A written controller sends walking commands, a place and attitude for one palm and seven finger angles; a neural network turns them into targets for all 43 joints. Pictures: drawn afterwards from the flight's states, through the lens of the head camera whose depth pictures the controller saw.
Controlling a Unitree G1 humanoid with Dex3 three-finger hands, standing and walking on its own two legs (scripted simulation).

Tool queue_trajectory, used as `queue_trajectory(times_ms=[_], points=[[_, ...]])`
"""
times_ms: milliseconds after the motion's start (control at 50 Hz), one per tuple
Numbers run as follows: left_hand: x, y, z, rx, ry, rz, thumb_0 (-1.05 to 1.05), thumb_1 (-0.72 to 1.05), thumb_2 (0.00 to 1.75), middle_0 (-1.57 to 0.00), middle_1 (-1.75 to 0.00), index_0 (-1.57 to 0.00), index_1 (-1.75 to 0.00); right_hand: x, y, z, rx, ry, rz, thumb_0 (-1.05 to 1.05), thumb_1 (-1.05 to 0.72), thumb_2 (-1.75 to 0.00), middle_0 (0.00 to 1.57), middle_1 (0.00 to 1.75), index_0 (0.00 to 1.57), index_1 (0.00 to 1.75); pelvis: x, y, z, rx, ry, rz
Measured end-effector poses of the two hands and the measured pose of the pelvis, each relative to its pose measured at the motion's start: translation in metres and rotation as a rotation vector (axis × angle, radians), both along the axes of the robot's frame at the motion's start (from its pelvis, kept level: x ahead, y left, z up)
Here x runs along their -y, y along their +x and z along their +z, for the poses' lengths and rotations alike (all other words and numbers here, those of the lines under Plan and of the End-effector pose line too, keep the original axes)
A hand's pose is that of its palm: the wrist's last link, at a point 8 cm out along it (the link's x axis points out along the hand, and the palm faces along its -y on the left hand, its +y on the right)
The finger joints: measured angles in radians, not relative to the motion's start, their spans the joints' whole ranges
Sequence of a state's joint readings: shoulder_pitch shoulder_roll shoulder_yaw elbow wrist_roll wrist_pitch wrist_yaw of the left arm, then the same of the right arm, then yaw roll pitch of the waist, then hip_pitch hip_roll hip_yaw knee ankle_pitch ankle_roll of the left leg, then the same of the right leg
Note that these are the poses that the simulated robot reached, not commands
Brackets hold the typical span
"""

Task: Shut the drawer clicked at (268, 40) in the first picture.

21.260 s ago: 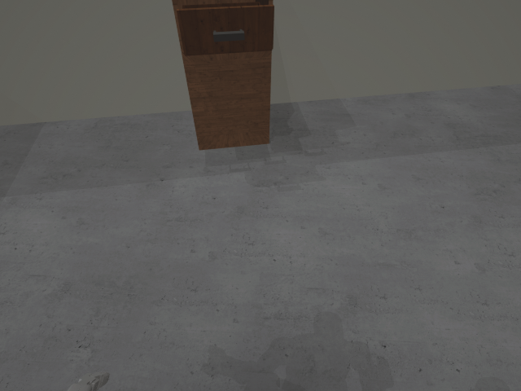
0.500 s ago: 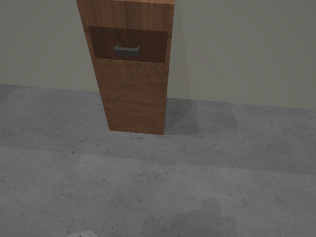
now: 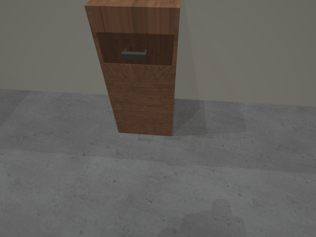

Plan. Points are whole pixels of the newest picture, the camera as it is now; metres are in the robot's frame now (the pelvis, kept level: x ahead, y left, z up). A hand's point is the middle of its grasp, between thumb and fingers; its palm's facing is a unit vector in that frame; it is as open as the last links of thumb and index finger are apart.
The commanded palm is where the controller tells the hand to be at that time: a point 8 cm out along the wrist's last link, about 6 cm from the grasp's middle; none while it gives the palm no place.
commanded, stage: let the arm hang, fingers relaxed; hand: left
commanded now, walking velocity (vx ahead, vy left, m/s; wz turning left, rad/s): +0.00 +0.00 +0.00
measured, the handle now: (134, 53) +0.96 +0.18 -0.03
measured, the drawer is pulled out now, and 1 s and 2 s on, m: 0.00 0.00 0.00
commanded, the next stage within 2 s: look to check the result in 0.34 s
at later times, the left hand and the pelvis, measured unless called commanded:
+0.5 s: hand out of the picture +0.01 +0.17 -0.17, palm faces +0.04 -0.98 -0.19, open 7.4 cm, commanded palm none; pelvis +0.02 +0.00 +0.00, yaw +0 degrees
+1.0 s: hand out of the picture +0.06 +0.18 -0.17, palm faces +0.03 -0.97 -0.24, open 7.4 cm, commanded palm none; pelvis +0.03 -0.01 +0.00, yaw +0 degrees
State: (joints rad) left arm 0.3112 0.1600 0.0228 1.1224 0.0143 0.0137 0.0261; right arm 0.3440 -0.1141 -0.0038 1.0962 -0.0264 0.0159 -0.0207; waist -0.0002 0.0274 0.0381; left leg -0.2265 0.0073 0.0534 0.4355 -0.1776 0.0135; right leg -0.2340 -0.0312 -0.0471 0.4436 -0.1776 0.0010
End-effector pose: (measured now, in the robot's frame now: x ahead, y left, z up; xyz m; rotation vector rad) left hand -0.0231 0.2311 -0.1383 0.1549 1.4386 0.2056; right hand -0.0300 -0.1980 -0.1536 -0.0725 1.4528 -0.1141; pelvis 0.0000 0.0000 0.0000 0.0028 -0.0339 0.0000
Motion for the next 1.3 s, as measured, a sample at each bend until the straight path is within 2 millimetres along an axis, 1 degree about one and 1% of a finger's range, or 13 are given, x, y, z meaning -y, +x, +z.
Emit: queue_trajectory(times_ms=[160,340,560,980,1300], points=[[0.019,0.020,-0.006,0.036,-0.049,-0.012,0.01,0.91,0.90,-0.21,-0.32,-0.21,-0.32,-0.004,0.004,0.001,0.009,-0.004,-0.021,0.01,-0.90,-0.90,0.20,0.30,0.20,0.30,0.000,0.004,0.000,-0.001,0.003,-0.005],[0.020,0.023,-0.007,0.019,-0.046,-0.011,0.01,0.91,0.90,-0.20,-0.30,-0.20,-0.31,0.002,0.009,0.003,0.000,-0.020,-0.032,0.01,-0.90,-0.90,0.20,0.30,0.20,0.30,0.002,0.010,0.001,-0.003,0.002,-0.008],[0.015,0.030,-0.005,0.008,-0.032,-0.008,0.01,0.91,0.90,-0.20,-0.30,-0.20,-0.30,0.012,0.020,0.005,-0.008,-0.038,-0.025,0.01,-0.90,-0.90,0.20,0.30,0.20,0.30,0.004,0.018,0.002,-0.004,0.000,-0.006],[0.000,0.076,0.003,0.084,0.008,-0.041,0.01,0.91,0.90,-0.20,-0.30,-0.20,-0.30,0.038,0.068,0.010,0.068,-0.081,0.012,0.01,-0.90,-0.90,0.20,0.30,0.20,0.30,0.008,0.031,0.004,-0.002,-0.001,-0.004],[-0.015,0.099,0.011,0.117,0.047,-0.063,0.01,0.90,0.90,-0.20,-0.30,-0.20,-0.30,0.061,0.091,0.016,0.099,-0.124,0.037,0.01,-0.90,-0.90,0.20,0.30,0.20,0.30,0.011,0.038,0.006,-0.003,-0.001,-0.005]])
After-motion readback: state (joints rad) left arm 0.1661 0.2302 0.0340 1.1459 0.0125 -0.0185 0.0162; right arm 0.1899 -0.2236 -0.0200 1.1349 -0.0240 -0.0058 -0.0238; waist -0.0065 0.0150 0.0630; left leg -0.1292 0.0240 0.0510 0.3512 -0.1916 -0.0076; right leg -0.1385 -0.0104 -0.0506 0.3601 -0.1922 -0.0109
